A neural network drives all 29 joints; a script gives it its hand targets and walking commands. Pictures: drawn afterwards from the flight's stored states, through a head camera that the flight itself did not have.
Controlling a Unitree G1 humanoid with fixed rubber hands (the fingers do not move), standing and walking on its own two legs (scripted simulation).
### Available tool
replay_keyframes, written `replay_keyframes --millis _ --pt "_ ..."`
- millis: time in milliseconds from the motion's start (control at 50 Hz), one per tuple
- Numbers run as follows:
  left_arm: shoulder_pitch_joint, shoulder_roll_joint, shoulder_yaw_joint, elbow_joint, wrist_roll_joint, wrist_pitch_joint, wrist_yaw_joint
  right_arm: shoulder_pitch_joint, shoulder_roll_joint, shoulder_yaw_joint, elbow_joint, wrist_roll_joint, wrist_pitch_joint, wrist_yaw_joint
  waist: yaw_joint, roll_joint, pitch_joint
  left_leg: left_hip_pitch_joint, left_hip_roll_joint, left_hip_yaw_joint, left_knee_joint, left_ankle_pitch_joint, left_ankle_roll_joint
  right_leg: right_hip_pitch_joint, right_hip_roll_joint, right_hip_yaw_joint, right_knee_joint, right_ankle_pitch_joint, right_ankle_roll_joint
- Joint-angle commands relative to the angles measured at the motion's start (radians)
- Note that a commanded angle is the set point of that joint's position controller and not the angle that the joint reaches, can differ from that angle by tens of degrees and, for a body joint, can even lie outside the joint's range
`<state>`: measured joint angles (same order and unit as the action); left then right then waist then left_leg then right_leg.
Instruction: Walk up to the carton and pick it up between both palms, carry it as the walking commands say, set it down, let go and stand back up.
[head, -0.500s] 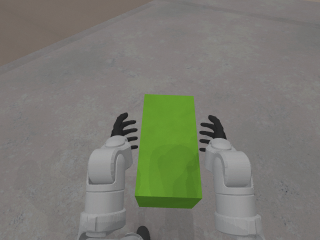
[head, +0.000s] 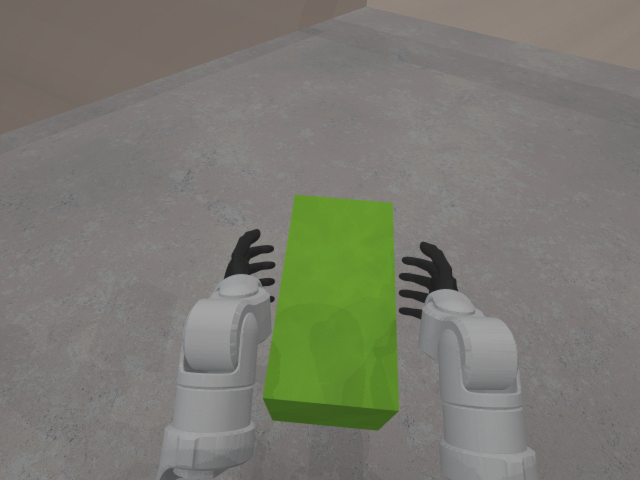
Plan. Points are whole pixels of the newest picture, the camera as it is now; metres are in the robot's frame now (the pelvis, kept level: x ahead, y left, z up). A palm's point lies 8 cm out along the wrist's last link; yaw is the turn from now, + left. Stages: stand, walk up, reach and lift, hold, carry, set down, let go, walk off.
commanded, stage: carry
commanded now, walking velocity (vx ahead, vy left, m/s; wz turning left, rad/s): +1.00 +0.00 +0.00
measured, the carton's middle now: (334, 307) +0.36 +0.00 +0.02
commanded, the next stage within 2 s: none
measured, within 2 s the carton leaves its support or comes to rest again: neither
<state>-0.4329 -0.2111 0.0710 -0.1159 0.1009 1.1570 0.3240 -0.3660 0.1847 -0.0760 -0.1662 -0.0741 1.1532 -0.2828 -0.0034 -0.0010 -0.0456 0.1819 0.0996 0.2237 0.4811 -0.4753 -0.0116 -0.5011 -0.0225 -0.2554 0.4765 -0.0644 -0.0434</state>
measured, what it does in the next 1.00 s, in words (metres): walks ahead: left foot, then right foot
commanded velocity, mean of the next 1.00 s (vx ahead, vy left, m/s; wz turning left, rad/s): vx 1.00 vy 0.00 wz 0.00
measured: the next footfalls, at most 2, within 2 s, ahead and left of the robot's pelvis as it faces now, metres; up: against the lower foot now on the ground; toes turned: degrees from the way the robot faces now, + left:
left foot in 0.46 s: +0.71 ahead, +0.08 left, +0.00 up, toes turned +8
right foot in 0.90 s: +1.12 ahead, -0.14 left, +0.00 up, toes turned -9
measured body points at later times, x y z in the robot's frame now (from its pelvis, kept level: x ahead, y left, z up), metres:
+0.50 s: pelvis +0.52 +0.01 +0.00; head +0.53 -0.01 +0.45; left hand +0.86 +0.09 +0.10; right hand +0.84 -0.14 +0.10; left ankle +0.67 +0.07 -0.72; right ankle +0.22 -0.07 -0.63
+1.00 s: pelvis +1.02 -0.06 +0.01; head +1.02 -0.06 +0.46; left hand +1.34 +0.07 +0.10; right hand +1.34 -0.17 +0.09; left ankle +0.82 +0.06 -0.58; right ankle +1.09 -0.14 -0.72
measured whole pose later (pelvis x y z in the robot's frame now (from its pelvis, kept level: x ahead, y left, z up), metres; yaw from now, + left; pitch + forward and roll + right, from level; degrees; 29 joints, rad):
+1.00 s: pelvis +1.02 -0.06 +0.01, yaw +1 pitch +2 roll -3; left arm -0.44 -0.21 0.06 -0.02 0.11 1.17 0.31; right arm -0.37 0.19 -0.12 -0.09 -0.10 1.17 -0.29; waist 0.04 0.05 -0.04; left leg -0.28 0.10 0.00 1.33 -0.30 0.00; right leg -0.38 0.01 -0.23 0.54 -0.19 -0.08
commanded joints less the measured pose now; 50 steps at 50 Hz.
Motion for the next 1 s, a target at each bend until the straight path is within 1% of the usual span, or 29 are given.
replay_keyframes --millis 0,20,40,80,100,140,180,280,320,360,400,420,440,460,480,520,580,620,680,740,800,840,860,880,900,920,940,960,980 --pt "-0.234 -1.002 -0.373 -0.035 -0.252 -0.007 -0.192 -0.358 0.960 0.397 -0.060 0.259 -0.005 0.192 0.080 0.065 -0.327 -0.514 -0.018 -0.043 0.731 0.628 0.061 0.731 -0.047 0.188 0.007 -0.186 -0.043" --pt "-0.257 -0.986 -0.373 -0.014 -0.247 -0.005 -0.187 -0.334 0.949 0.404 -0.049 0.243 0.010 0.196 0.048 -0.218 -0.366 -0.834 -0.164 -0.145 0.991 0.127 0.029 0.830 -0.318 0.783 -0.197 -0.157 -0.191" --pt "-0.261 -1.010 -0.371 0.008 -0.266 0.000 -0.198 -0.320 0.968 0.385 -0.026 0.229 0.013 0.189 0.037 -0.172 -0.474 -0.916 -0.051 -0.270 1.112 0.153 0.038 0.915 -0.389 0.796 -0.191 -0.054 -0.233" --pt "-0.275 -1.089 -0.372 -0.003 -0.290 -0.024 -0.222 -0.400 1.035 0.403 -0.061 0.263 -0.017 0.194 0.031 -0.041 -0.428 -0.918 0.006 -0.275 1.045 0.191 0.013 0.787 -0.344 0.630 -0.166 0.165 -0.178" --pt "-0.309 -1.122 -0.384 -0.029 -0.312 -0.034 -0.236 -0.415 1.071 0.408 -0.072 0.269 -0.035 0.196 0.025 0.002 -0.415 -0.885 0.033 -0.284 0.952 0.227 0.004 0.716 -0.318 0.559 -0.182 0.090 -0.147" --pt "-0.325 -1.130 -0.387 -0.035 -0.327 -0.050 -0.250 -0.394 1.096 0.399 -0.043 0.249 -0.055 0.191 0.016 -0.021 -0.384 -0.864 0.044 -0.278 0.822 0.292 0.004 0.676 -0.276 0.481 -0.235 -0.052 -0.103" --pt "-0.320 -1.110 -0.393 -0.044 -0.338 -0.059 -0.257 -0.365 1.094 0.391 -0.024 0.226 -0.069 0.180 0.017 -0.064 -0.314 -0.922 0.038 -0.237 0.680 0.339 0.003 0.694 -0.259 0.421 -0.290 -0.058 -0.104" --pt "-0.261 -1.016 -0.360 -0.031 -0.316 -0.046 -0.253 -0.319 1.056 0.400 0.014 0.205 -0.058 0.160 0.033 -0.125 -0.162 -0.848 -0.047 -0.021 0.142 0.518 0.012 0.699 -0.121 0.159 -0.369 0.421 -0.071" --pt "-0.242 -0.993 -0.351 -0.033 -0.305 -0.037 -0.246 -0.312 1.054 0.419 0.007 0.212 -0.045 0.158 0.034 -0.179 -0.167 -0.717 -0.090 0.043 0.004 0.623 0.034 0.716 -0.122 0.117 -0.382 0.694 -0.062" --pt "-0.239 -0.969 -0.348 -0.043 -0.298 -0.029 -0.241 -0.340 1.058 0.434 -0.015 0.227 -0.039 0.155 0.036 -0.207 -0.191 -0.606 -0.148 0.099 -0.072 0.705 0.050 0.759 -0.129 0.079 -0.301 0.972 -0.040" --pt "-0.245 -0.946 -0.342 -0.050 -0.282 -0.019 -0.238 -0.365 1.051 0.452 -0.025 0.246 -0.034 0.154 0.012 -0.189 -0.303 -0.294 -0.188 0.121 -0.064 0.722 0.064 0.693 -0.111 0.057 -0.031 0.967 -0.032" --pt "-0.245 -0.929 -0.341 -0.042 -0.273 -0.016 -0.237 -0.404 1.028 0.451 -0.034 0.248 -0.030 0.153 -0.009 -0.183 -0.372 -0.078 -0.188 0.132 -0.046 0.593 0.062 0.586 -0.103 0.026 0.206 0.855 -0.023" --pt "-0.278 -0.902 -0.344 -0.038 -0.267 -0.010 -0.236 -0.435 1.011 0.442 -0.038 0.248 -0.028 0.157 -0.050 -0.093 -0.390 0.110 -0.089 -0.025 -0.048 0.348 0.083 0.343 -0.062 0.028 0.519 0.590 0.005" --pt "-0.277 -0.933 -0.353 -0.065 -0.274 -0.013 -0.235 -0.458 1.007 0.427 -0.052 0.261 -0.029 0.161 -0.032 0.127 -0.488 0.295 0.231 -0.555 -0.083 0.219 0.245 0.003 0.056 0.106 0.836 0.003 0.031" --pt "-0.239 -0.957 -0.352 -0.036 -0.270 -0.009 -0.233 -0.406 1.024 0.428 0.000 0.262 -0.022 0.163 -0.022 0.221 -0.571 0.338 0.346 -0.782 -0.222 0.313 0.333 -0.147 0.074 0.233 1.036 -0.332 0.029" --pt "-0.276 -1.001 -0.384 -0.041 -0.267 -0.023 -0.239 -0.354 1.058 0.417 0.038 0.252 -0.030 0.183 -0.020 0.101 -0.494 0.170 0.298 -0.583 -0.178 0.583 0.251 -0.180 -0.032 0.318 1.005 -0.295 0.012" --pt "-0.313 -1.085 -0.411 -0.113 -0.293 -0.067 -0.251 -0.411 1.118 0.443 -0.051 0.306 -0.062 0.210 -0.004 0.037 -0.425 -0.012 0.244 -0.385 -0.260 0.349 0.158 -0.126 -0.099 0.315 0.748 -0.202 0.012" --pt "-0.285 -1.086 -0.414 -0.115 -0.284 -0.083 -0.238 -0.399 1.085 0.443 -0.088 0.315 -0.072 0.210 -0.004 0.084 -0.390 -0.043 0.222 -0.302 -0.290 0.351 0.146 -0.128 -0.114 0.265 0.542 -0.170 0.025" --pt "-0.244 -1.058 -0.430 -0.102 -0.276 -0.081 -0.210 -0.333 1.023 0.421 -0.097 0.302 -0.065 0.204 -0.015 0.137 -0.329 -0.051 0.152 -0.135 -0.290 0.587 0.121 -0.087 -0.074 0.149 0.275 -0.058 0.042" --pt "-0.206 -1.041 -0.444 -0.087 -0.269 -0.057 -0.196 -0.260 0.986 0.401 -0.063 0.280 -0.046 0.200 -0.024 0.154 -0.227 -0.027 0.095 -0.046 -0.281 0.823 0.093 -0.048 -0.023 0.051 0.066 0.011 0.036" --pt "-0.214 -1.015 -0.430 -0.059 -0.262 -0.026 -0.189 -0.236 0.960 0.389 -0.045 0.259 -0.026 0.192 -0.022 0.176 -0.200 -0.023 0.099 0.003 -0.189 1.175 0.072 0.088 0.043 -0.011 0.012 0.053 0.006" --pt "-0.229 -1.000 -0.415 -0.047 -0.261 -0.013 -0.191 -0.253 0.954 0.393 -0.057 0.254 -0.018 0.189 0.001 0.219 -0.256 -0.065 0.097 0.041 0.008 1.281 0.055 0.286 0.083 -0.053 0.028 0.023 -0.010" --pt "-0.231 -0.999 -0.405 -0.038 -0.257 -0.009 -0.193 -0.272 0.956 0.396 -0.062 0.254 -0.013 0.190 0.033 0.182 -0.329 -0.166 0.077 0.072 0.246 1.239 0.041 0.509 0.103 -0.051 0.003 -0.006 -0.022" --pt "-0.222 -0.997 -0.389 -0.030 -0.252 -0.007 -0.196 -0.328 0.947 0.391 -0.066 0.254 -0.007 0.192 0.084 0.111 -0.360 -0.341 0.048 0.038 0.519 1.000 0.037 0.687 0.048 0.033 -0.011 -0.111 -0.031" --pt "-0.239 -0.992 -0.384 -0.020 -0.243 -0.005 -0.193 -0.344 0.952 0.408 -0.060 0.258 0.006 0.205 0.075 -0.088 -0.342 -0.644 -0.084 -0.036 0.779 0.448 0.034 0.795 -0.149 0.453 -0.109 -0.275 -0.103" --pt "-0.269 -1.004 -0.395 -0.006 -0.251 -0.003 -0.191 -0.330 0.944 0.393 -0.041 0.240 0.015 0.201 0.046 -0.196 -0.414 -0.868 -0.128 -0.175 1.017 0.143 0.024 0.877 -0.365 0.837 -0.213 -0.127 -0.228" --pt "-0.272 -1.027 -0.384 0.005 -0.260 -0.003 -0.200 -0.351 0.981 0.392 -0.030 0.246 0.013 0.199 0.038 -0.143 -0.476 -0.919 -0.029 -0.275 1.084 0.157 0.028 0.906 -0.389 0.775 -0.182 0.043 -0.240" --pt "-0.266 -1.065 -0.369 0.014 -0.262 -0.015 -0.210 -0.400 1.020 0.404 -0.038 0.270 0.000 0.202 0.039 -0.086 -0.428 -0.913 -0.004 -0.272 1.054 0.165 0.013 0.820 -0.353 0.681 -0.164 0.226 -0.203" --pt "-0.290 -1.108 -0.388 -0.018 -0.289 -0.027 -0.226 -0.412 1.061 0.411 -0.068 0.281 -0.022 0.202 0.034 -0.027 -0.423 -0.907 0.027 -0.274 0.963 0.214 -0.004 0.773 -0.325 0.599 -0.165 0.164 -0.168"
